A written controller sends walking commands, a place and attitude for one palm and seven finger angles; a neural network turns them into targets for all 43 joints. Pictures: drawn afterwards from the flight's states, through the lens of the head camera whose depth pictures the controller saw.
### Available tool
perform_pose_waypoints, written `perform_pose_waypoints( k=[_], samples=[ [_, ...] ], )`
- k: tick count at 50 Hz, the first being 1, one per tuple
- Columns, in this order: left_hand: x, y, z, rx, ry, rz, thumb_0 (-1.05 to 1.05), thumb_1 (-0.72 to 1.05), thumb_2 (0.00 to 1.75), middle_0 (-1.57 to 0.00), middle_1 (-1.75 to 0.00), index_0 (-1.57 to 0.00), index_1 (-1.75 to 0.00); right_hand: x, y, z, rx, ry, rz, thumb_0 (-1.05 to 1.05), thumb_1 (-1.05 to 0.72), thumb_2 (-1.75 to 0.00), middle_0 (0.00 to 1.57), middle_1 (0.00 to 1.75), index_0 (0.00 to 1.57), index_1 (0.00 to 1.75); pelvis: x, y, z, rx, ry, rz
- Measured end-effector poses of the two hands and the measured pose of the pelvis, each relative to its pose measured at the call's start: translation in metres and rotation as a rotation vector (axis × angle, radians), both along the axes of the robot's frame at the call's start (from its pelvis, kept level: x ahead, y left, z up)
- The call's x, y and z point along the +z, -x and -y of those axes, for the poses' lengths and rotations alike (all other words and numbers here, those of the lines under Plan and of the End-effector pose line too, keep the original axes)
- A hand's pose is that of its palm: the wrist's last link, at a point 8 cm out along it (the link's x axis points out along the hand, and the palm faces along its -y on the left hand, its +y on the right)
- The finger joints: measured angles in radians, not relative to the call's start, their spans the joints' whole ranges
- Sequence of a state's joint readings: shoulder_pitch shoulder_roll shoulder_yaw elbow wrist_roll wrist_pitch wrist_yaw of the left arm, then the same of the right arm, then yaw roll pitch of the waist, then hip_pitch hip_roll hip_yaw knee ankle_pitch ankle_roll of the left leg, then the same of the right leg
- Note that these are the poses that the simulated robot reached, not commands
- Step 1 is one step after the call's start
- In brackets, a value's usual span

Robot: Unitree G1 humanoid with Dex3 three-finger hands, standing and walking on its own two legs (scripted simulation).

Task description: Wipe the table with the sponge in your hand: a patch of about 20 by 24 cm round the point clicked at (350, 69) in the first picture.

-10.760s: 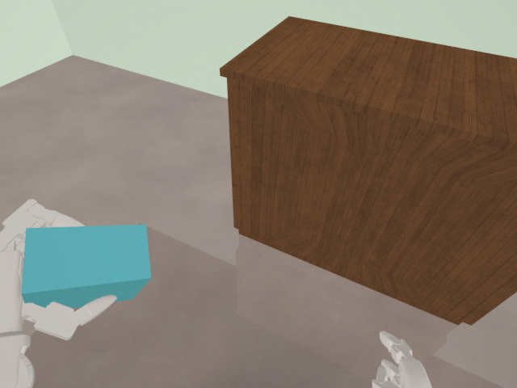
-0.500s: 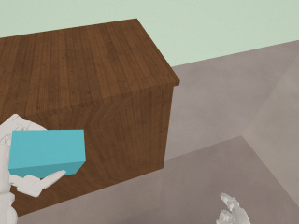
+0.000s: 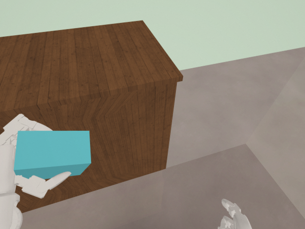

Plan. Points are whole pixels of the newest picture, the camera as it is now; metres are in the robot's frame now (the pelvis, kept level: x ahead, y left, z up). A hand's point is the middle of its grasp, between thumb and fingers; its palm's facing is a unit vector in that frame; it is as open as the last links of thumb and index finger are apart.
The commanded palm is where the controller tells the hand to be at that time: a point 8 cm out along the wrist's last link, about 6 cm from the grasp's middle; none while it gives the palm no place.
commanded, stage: come to a stop and stand still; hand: left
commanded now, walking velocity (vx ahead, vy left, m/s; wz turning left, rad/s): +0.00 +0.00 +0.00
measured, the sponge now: (64, 155) +0.23 +0.20 +0.15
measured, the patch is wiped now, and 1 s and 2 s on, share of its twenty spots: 0.00 0.00 0.00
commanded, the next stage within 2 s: look again from close up in 0.14 s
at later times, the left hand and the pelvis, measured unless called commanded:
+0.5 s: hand (38, 133) +0.25 +0.25 +0.18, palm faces +0.36 -0.87 -0.33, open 10.7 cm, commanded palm +0.19 +0.30 +0.18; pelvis +0.02 +0.02 +0.00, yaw -2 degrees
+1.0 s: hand (26, 119) +0.30 +0.31 +0.16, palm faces +0.37 -0.83 -0.42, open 10.7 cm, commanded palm +0.24 +0.35 +0.18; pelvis +0.08 +0.07 +0.00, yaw -2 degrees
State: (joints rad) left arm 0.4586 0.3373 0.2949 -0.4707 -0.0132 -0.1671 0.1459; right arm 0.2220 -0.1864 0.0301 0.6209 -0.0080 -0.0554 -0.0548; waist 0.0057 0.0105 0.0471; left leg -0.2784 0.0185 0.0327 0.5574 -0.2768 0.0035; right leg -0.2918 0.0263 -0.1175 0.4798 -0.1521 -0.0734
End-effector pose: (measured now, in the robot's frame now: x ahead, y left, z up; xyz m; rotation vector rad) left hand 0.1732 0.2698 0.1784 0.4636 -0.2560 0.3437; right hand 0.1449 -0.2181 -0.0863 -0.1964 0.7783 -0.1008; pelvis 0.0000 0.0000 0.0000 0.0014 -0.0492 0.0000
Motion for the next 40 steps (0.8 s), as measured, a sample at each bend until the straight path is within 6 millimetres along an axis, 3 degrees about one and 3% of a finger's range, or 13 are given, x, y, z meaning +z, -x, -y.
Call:
perform_pose_waypoints(
  k=[12,16,19,25,30,35,40],
  samples=[
    [-0.004,-0.002,-0.014,0.02,-0.03,-0.046,-0.01,-0.54,1.01,-0.66,-1.37,-0.67,-1.36,0.003,0.011,0.004,-0.025,0.017,-0.012,0.01,-0.9,-0.9,0.2,0.3,0.2,0.3,0.003,0.0,-0.005,-0.005,0.006,-0.008],
    [0.021,-0.025,-0.039,0.023,-0.151,0.095,-0.01,-0.54,1.01,-0.66,-1.37,-0.67,-1.36,-0.001,0.005,0.0,0.049,0.031,-0.001,0.01,-0.9,-0.9,0.2,0.3,0.2,0.3,-0.004,0.003,0.0,0.032,0.004,-0.018],
    [0.031,-0.035,-0.052,0.062,-0.094,0.186,-0.01,-0.54,1.01,-0.66,-1.37,-0.67,-1.36,0.002,-0.001,-0.002,0.069,0.024,0.021,0.01,-0.9,-0.9,0.2,0.3,0.2,0.3,-0.005,-0.001,-0.004,0.002,0.008,-0.024],
    [0.006,-0.043,-0.024,-0.071,0.024,0.112,-0.01,-0.54,1.01,-0.66,-1.37,-0.67,-1.36,0.02,-0.01,-0.006,0.013,0.041,0.067,0.01,-0.9,-0.9,0.2,0.3,0.2,0.3,0.002,-0.017,-0.022,-0.04,0.012,-0.023],
    [-0.011,-0.056,-0.032,-0.085,-0.002,-0.019,-0.01,-0.54,1.01,-0.66,-1.37,-0.67,-1.36,0.024,-0.025,-0.015,0.004,0.059,0.059,0.01,-0.9,-0.9,0.2,0.3,0.2,0.3,0.006,-0.032,-0.03,-0.035,0.006,-0.042],
    [-0.003,-0.069,-0.055,-0.008,-0.033,-0.019,-0.01,-0.54,1.01,-0.66,-1.37,-0.67,-1.36,0.022,-0.05,-0.027,0.037,0.05,0.048,0.01,-0.9,-0.9,0.2,0.3,0.2,0.3,0.007,-0.046,-0.036,-0.025,0.014,-0.053],
    [0.005,-0.076,-0.058,-0.003,-0.024,0.025,-0.01,-0.54,1.01,-0.66,-1.37,-0.67,-1.36,0.023,-0.08,-0.038,0.061,0.039,0.08,0.01,-0.9,-0.9,0.2,0.3,0.2,0.3,0.004,-0.059,-0.046,-0.016,0.024,-0.06]
  ],
)
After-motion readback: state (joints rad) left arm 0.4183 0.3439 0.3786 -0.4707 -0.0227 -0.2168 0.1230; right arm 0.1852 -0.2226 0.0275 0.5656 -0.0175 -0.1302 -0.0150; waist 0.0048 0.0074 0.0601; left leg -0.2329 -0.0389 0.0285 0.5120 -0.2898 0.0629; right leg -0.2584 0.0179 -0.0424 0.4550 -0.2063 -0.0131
